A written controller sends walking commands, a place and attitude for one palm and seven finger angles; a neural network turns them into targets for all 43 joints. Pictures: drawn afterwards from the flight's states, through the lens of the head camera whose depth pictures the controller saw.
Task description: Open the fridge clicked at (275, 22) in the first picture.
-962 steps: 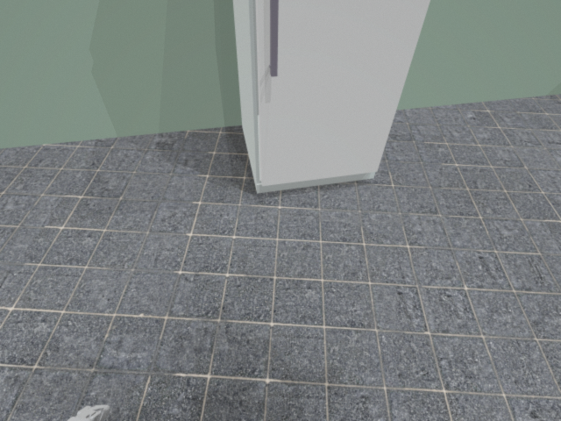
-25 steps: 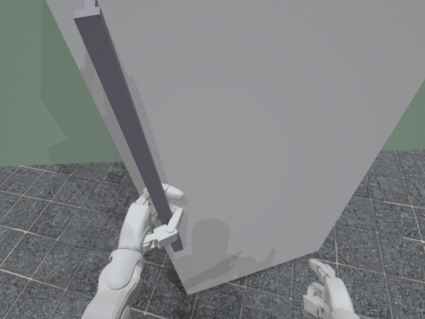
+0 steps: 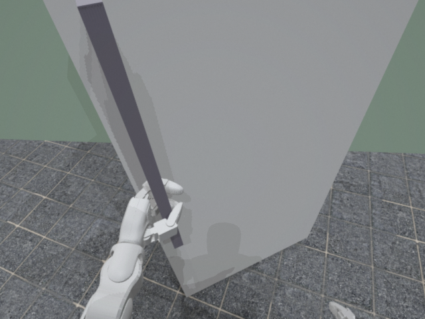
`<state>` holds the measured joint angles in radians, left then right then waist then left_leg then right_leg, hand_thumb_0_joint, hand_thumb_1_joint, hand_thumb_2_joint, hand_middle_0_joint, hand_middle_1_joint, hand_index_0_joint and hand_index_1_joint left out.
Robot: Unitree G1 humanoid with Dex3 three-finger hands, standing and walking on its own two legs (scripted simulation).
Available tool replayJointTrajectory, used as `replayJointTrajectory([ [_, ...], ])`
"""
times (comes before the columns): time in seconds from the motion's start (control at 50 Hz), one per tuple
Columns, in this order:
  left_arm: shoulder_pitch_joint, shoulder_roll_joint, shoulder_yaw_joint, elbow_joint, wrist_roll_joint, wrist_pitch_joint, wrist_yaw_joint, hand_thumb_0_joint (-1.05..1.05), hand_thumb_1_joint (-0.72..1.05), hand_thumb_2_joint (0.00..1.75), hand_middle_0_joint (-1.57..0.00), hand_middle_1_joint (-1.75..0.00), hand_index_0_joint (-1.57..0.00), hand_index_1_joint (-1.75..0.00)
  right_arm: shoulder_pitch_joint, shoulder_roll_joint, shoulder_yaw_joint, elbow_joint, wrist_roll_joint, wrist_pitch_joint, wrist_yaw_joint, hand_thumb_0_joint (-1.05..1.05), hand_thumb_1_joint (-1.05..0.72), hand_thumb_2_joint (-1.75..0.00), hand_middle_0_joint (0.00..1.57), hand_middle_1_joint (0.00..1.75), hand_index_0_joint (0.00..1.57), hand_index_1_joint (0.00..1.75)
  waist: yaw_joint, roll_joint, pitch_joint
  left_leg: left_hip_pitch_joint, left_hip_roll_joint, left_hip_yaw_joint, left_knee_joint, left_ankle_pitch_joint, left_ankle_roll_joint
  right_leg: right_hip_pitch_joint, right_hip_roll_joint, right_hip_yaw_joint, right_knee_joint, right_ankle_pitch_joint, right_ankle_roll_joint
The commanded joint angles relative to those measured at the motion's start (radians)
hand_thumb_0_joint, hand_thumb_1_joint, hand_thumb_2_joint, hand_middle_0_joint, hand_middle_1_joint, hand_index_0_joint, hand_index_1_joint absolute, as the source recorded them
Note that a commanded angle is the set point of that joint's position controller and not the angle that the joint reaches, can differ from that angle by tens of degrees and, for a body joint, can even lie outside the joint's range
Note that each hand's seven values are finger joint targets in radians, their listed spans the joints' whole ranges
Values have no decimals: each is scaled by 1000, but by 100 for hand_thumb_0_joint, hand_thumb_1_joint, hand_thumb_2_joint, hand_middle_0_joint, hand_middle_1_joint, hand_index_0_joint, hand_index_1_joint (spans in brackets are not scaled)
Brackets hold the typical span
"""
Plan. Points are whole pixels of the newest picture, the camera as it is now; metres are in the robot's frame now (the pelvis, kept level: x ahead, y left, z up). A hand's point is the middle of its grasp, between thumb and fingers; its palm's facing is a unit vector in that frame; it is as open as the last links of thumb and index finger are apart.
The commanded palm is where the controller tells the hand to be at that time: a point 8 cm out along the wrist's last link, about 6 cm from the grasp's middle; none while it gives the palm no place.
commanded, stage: walk backward, drawing the door open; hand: left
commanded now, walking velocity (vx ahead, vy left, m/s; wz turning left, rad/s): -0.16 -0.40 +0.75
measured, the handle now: (149, 165) +0.33 +0.09 +0.17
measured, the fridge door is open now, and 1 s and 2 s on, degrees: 30 63 70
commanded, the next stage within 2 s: stop walking and hold the door back in 1.16 s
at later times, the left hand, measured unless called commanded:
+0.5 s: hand (231, 285) +0.17 -0.03 +0.06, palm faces +0.29 -0.94 -0.17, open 6.2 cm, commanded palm +0.12 +0.01 +0.07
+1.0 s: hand out of the picture +0.08 -0.17 +0.07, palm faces +0.77 -0.61 -0.16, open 6.1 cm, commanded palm +0.02 -0.17 +0.07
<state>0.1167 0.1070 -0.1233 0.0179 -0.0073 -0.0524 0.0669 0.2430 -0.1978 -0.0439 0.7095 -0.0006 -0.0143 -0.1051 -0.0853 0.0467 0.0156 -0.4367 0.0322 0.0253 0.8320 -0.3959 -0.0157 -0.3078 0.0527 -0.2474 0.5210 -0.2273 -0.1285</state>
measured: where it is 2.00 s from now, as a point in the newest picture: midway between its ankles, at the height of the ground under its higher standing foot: outside the picture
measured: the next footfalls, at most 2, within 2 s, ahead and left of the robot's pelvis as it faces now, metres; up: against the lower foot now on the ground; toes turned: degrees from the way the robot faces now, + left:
left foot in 0.04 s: +0.07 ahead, +0.14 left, +0.01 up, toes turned +6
right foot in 0.26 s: +0.00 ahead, -0.25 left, +0.00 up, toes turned +14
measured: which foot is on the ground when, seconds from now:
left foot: up 0.00-0.02, down 0.04-0.26, up 0.28-0.42, down 0.44-0.68, up 0.70-0.92, down 0.94-1.00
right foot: down 0.00-0.02, up 0.04-0.24, down 0.26-0.44, up 0.46-0.66, down 0.68-0.94, up 0.96-1.00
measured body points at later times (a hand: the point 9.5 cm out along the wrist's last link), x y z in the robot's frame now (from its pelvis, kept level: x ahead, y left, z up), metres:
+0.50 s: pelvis -0.06 -0.23 -0.02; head -0.01 -0.22 +0.43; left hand +0.15 +0.02 +0.07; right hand +0.19 -0.38 -0.12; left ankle -0.10 -0.08 -0.73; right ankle -0.03 -0.28 -0.68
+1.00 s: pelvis +0.00 -0.48 -0.01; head +0.03 -0.42 +0.44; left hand +0.04 -0.14 +0.08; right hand +0.28 -0.50 -0.10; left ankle -0.09 -0.41 -0.73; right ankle +0.10 -0.48 -0.69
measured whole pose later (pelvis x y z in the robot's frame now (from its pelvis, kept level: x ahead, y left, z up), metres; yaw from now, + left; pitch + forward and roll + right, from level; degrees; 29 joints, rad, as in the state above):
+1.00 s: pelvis +0.00 -0.48 -0.01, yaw +52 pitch -1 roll +0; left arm 0.13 0.20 0.00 -0.16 0.00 -0.11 0.05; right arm 0.17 -0.16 -0.01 0.60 -0.04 -0.12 -0.12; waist -0.04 -0.04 0.16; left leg -0.27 0.03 0.10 0.65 -0.36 0.02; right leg -0.53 -0.04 -0.13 0.98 -0.40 0.02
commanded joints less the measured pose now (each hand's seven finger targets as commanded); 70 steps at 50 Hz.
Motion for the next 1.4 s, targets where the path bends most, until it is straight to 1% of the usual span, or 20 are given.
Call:
replayJointTrajectory([
  [0.0,-263,12,-43,-234,19,-95,-32,0,90,90,-45,-140,-45,-140,-14,-105,-18,-118,-8,-165,-23,0,-90,-90,20,30,20,30,-104,153,-12,480,206,-303,-773,203,135,-359,70,-1,465,41,352],
  [0.02,-183,48,9,-255,46,-116,-26,0,90,90,-45,-140,-45,-140,-125,-165,-27,-192,-70,-153,8,0,-90,-90,20,30,20,30,16,316,-98,271,550,-861,-746,240,236,-324,-37,327,879,-239,244],
  [0.04,-105,76,29,-202,56,-102,-21,0,90,90,-45,-140,-45,-140,-196,-187,-27,-216,-57,-99,17,0,-90,-90,20,30,20,30,56,82,-89,125,542,-881,-718,182,226,-179,-75,434,884,-225,177],
  [0.22,-333,62,11,-365,27,-125,-47,0,90,90,-45,-140,-45,-140,-83,-53,-26,-136,-10,-152,24,0,-90,-90,20,30,20,30,3,79,-242,202,-66,-37,-263,5,-25,89,-53,138,-190,-170,122],
  [0.28,-300,127,89,-333,26,-98,-44,0,90,90,-45,-140,-45,-140,-138,-70,-51,-149,-13,-160,-11,0,-90,-90,20,30,20,30,55,-353,-173,128,-61,31,274,-26,-40,-129,-298,326,-245,-174,-30],
  [0.38,-276,30,9,-318,22,-146,-67,0,90,90,-45,-140,-45,-140,-89,-44,1,-157,-34,-194,-40,0,-90,-90,20,30,20,30,6,-163,-102,170,31,13,-195,60,20,18,-217,125,226,401,0],
  [0.4,-272,27,-5,-335,9,-156,-68,0,90,90,-45,-140,-45,-140,-36,-62,-6,-151,-35,-202,-39,0,-90,-90,20,30,20,30,-34,-97,-150,440,129,-122,-402,411,77,-181,-156,103,448,304,84],
  [0.42,-258,14,-7,-364,9,-178,-70,0,90,90,-45,-140,-45,-140,-59,-129,-26,-168,-59,-201,-27,0,-90,-90,20,30,20,30,-5,135,-159,649,449,-634,-498,902,225,-485,-37,164,685,-234,201],
  [0.46,-181,79,58,-386,47,-201,-64,0,90,90,-45,-140,-45,-140,-134,-151,-35,-188,-68,-169,-6,0,-90,-90,20,30,20,30,24,102,-173,596,564,-798,-458,825,306,-559,-112,397,855,-326,193],
  [0.6,-208,84,106,-417,19,-119,-37,0,90,90,-45,-140,-45,-140,-151,-112,-28,-222,6,-149,17,0,-90,-90,20,30,20,30,84,186,-179,-102,118,-107,-400,-169,46,280,-5,109,85,-54,188],
  [0.66,-253,196,166,-500,16,-102,-13,0,90,90,-45,-140,-45,-140,-138,-14,-6,-221,8,-150,10,0,-90,-90,20,30,20,30,67,-200,-179,-75,-64,85,217,-181,-45,61,-274,336,-226,-203,64],
  [0.7,-215,236,212,-439,21,-89,-18,0,90,90,-45,-140,-45,-140,-170,-58,-45,-214,-11,-156,-13,0,-90,-90,20,30,20,30,93,-381,-162,-89,-31,-11,660,-216,-22,-47,-428,576,-264,-203,-77],
  [0.76,-168,184,206,-409,13,-123,-13,0,90,90,-45,-140,-45,-140,-192,-41,-8,-226,-20,-130,-10,0,-90,-90,20,30,20,30,87,-242,-127,-67,28,39,410,-201,-24,87,-345,239,-98,118,-58],
  [0.86,-129,136,164,-437,-2,-119,-4,0,90,90,-45,-140,-45,-140,-100,-49,8,-241,-22,-147,-25,0,-90,-90,20,30,20,30,62,-226,-205,159,12,113,-228,-93,12,122,-296,185,-36,189,-15],
  [0.88,-151,126,139,-462,-1,-123,-10,0,90,90,-45,-140,-45,-140,-54,-58,4,-237,-22,-158,-27,0,-90,-90,20,30,20,30,32,-152,-215,314,49,82,-420,30,29,19,-267,162,99,162,31],
  [0.94,-163,185,176,-500,44,-178,-16,0,90,90,-45,-140,-45,-140,-78,-123,-6,-240,-69,-151,-17,0,-90,-90,20,30,20,30,41,250,-171,653,601,-797,-576,789,256,-537,-130,302,688,-299,201],
  [1.06,-114,117,148,-418,23,-110,-24,0,90,90,-45,-140,-45,-140,-86,-140,-25,-202,-14,-138,15,0,-90,-90,20,30,20,30,73,201,-100,257,258,-141,-497,383,96,-154,-96,231,445,-54,200],
  [1.18,-61,192,250,-398,5,-137,3,0,90,90,-45,-140,-45,-140,-106,-112,-27,-212,8,-158,28,0,-90,-90,20,30,20,30,76,241,-108,70,159,-188,-407,77,75,174,-11,121,-61,-72,224],
  [1.28,-207,294,305,-334,-7,-105,44,0,90,90,-45,-140,-45,-140,-156,-84,-25,-197,-4,-153,7,0,-90,-90,20,30,20,30,95,-350,-192,-176,-22,-111,570,-211,-19,122,-493,609,-183,146,-38],
  [1.38,-465,356,377,2,-27,-151,92,0,90,90,-45,-140,-45,-140,-178,-125,10,-168,1,-98,-26,0,-90,-90,20,30,20,30,102,-267,-176,-119,-15,-54,345,-54,-23,251,-413,353,-78,489,36],
])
